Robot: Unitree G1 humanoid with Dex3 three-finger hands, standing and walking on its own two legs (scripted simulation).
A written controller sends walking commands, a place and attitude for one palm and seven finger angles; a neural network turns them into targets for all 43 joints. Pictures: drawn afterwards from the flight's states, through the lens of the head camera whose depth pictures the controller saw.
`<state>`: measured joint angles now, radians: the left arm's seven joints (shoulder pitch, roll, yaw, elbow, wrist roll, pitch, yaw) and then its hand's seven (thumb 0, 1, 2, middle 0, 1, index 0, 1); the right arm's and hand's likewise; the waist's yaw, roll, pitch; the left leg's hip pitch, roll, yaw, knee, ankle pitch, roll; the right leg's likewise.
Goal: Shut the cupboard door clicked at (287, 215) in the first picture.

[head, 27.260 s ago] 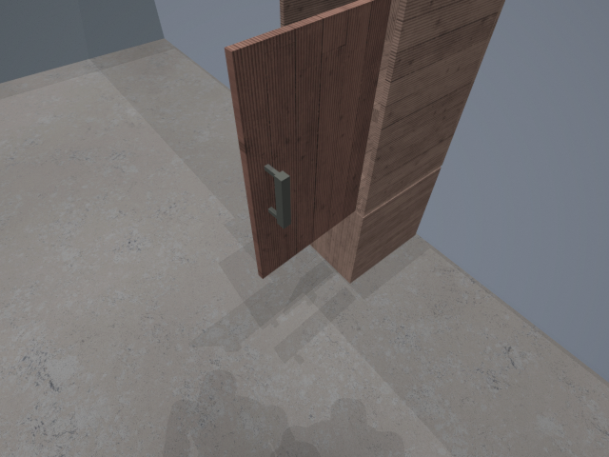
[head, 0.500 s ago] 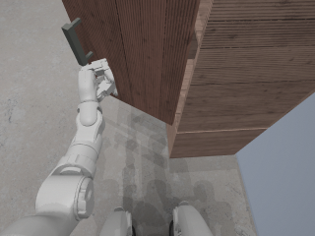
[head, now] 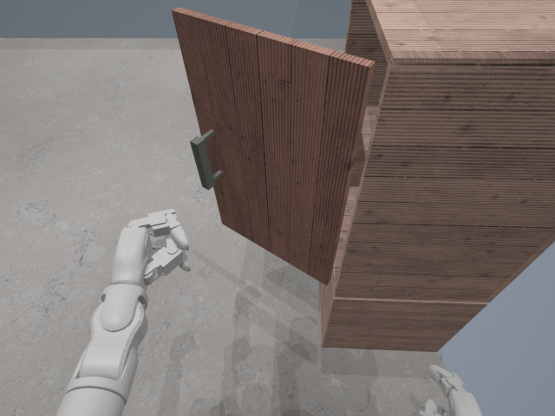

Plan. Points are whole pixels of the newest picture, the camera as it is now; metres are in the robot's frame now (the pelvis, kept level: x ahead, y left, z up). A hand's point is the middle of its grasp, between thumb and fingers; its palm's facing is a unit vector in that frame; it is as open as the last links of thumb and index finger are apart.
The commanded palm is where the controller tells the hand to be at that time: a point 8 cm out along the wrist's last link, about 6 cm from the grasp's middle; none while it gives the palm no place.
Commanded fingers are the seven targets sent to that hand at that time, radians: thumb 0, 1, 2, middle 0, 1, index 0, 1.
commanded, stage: draw the hand back to the body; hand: left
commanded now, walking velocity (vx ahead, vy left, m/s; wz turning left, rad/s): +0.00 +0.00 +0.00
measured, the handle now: (209, 159) +0.64 +0.19 -0.03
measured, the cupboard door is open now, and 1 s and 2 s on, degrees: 58 58 58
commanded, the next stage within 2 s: step back with the hand held close in 0.96 s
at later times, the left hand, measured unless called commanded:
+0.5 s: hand (33, 289) +0.22 +0.26 +0.16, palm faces +0.44 -0.82 -0.38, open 5.5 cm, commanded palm +0.17 +0.30 +0.18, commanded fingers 0.00 0.90 0.90 -0.28 -0.39 -0.28 -0.39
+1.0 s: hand (0, 307) +0.19 +0.27 +0.18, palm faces +0.48 -0.78 -0.40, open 7.4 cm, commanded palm +0.14 +0.30 +0.20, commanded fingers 0.00 0.90 0.90 -0.20 -0.30 -0.20 -0.30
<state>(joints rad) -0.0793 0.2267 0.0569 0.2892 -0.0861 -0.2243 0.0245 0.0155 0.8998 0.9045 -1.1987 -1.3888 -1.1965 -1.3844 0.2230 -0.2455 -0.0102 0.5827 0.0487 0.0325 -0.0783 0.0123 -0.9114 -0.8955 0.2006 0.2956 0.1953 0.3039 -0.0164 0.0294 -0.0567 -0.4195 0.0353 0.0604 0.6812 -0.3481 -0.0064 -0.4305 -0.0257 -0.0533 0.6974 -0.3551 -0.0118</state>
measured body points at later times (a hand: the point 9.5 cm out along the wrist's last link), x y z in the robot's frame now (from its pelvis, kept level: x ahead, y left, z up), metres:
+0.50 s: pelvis +0.02 +0.01 +0.02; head +0.00 -0.02 +0.47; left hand +0.19 +0.31 +0.18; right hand +0.22 -0.19 -0.07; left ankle +0.00 +0.12 -0.72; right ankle +0.00 -0.11 -0.72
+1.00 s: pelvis +0.01 +0.00 +0.02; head -0.02 -0.02 +0.47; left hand +0.16 +0.31 +0.20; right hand +0.20 -0.22 -0.06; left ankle +0.00 +0.12 -0.72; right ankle +0.00 -0.11 -0.72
